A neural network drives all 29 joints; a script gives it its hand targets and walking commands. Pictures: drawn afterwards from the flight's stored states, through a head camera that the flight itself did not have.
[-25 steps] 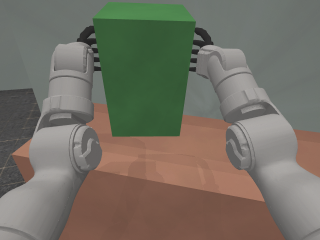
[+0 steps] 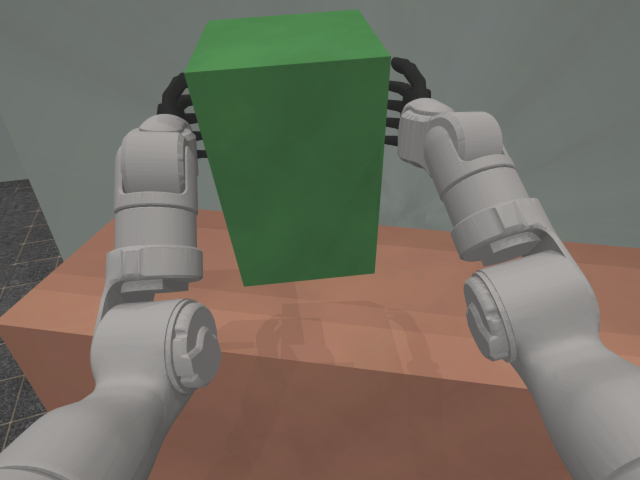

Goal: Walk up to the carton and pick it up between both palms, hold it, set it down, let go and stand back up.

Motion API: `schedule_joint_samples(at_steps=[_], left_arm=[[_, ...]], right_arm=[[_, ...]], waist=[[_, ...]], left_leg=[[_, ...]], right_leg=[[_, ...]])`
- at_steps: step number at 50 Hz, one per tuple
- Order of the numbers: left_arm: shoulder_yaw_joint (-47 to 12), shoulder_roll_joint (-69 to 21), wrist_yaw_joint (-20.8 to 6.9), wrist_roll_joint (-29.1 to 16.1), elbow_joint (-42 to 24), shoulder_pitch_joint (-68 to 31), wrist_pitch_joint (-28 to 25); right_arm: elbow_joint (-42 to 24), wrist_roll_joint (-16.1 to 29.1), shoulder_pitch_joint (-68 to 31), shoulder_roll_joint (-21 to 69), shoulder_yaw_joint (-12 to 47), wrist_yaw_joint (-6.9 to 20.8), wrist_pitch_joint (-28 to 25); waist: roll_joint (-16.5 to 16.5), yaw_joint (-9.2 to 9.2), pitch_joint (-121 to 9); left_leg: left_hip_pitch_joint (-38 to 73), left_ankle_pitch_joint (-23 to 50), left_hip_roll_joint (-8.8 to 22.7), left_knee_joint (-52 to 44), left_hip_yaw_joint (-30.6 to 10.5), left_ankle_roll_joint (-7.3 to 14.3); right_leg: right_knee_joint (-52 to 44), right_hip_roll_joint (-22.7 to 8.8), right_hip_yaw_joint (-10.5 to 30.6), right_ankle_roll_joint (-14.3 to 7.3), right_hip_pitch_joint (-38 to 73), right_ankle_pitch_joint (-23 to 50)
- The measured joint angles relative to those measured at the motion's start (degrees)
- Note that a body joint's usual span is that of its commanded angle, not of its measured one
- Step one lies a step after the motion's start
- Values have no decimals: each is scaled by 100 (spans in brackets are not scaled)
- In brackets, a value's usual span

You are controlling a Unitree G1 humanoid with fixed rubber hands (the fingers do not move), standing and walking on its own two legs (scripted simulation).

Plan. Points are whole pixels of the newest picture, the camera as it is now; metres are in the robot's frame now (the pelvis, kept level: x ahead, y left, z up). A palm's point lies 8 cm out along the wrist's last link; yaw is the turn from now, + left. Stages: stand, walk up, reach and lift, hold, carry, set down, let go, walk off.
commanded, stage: hold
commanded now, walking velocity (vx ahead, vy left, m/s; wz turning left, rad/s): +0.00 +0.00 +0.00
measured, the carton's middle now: (297, 156) +0.39 +0.00 +0.30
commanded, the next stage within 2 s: set down in 1.92 s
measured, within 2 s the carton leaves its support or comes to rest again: neither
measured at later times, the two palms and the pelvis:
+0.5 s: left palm (166, 128) +0.37 +0.14 +0.34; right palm (401, 123) +0.37 -0.12 +0.34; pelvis +0.01 -0.01 +0.00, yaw +2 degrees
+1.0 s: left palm (156, 128) +0.36 +0.15 +0.34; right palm (398, 116) +0.36 -0.12 +0.35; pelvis -0.01 -0.01 +0.00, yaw +1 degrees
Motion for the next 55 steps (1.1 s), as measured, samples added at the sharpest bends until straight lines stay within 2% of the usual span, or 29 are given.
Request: schedule_joint_samples(at_steps=[7, 14, 21, 30, 36, 48, 52, 55], left_arm=[[139, 185, -89, 78, 699, -436, -79], [130, 366, -153, 62, 1213, -676, -258], [28, 416, -169, -21, 1169, -588, -332], [-40, 201, -238, 25, 293, 16, -153], [-6, 59, -193, 59, 53, 180, -74], [115, 252, -50, -25, 950, -549, -237], [59, 370, -18, -51, 1234, -750, -272], [21, 420, -51, -59, 1278, -782, -286]], right_arm=[[536, -438, -318, 149, -319, 124, 17], [730, -605, -370, 256, -517, 109, -63], [512, -419, -211, 266, -409, -33, -86], [-47, 29, 119, 155, 23, -221, 24], [-69, 3, 108, 117, 34, -169, 83], [763, -596, -479, 144, -385, 192, -81], [943, -602, -517, 177, -484, 222, -172], [836, -494, -398, 192, -470, 177, -198]], waist=[[-29, 138, -95], [-35, 186, -118], [-23, 110, -117], [26, -56, 11], [18, -55, 23], [-60, 203, -146], [-63, 200, -153], [-59, 165, -128]], left_leg=[[-85, 90, -18, -68, -38, -17], [-207, 79, -7, -8, -132, -59], [-183, 5, 18, 36, -191, -88], [121, -84, 13, 42, -152, -56], [163, -38, -5, 1, -76, -22], [-295, 131, -13, -25, -34, -22], [-341, 100, -20, 28, -106, -34], [-317, 65, -21, 62, -158, -42]], right_leg=[[133, -14, -46, -31, -162, -37], [189, 7, -138, -70, -252, -77], [89, 40, -184, -97, -145, -90], [-71, 36, -126, -55, 224, -74], [-24, 10, -53, -27, 202, -55], [202, 0, -21, -30, -381, -12], [200, 2, -89, -43, -377, -40], [158, 7, -136, -53, -300, -55]])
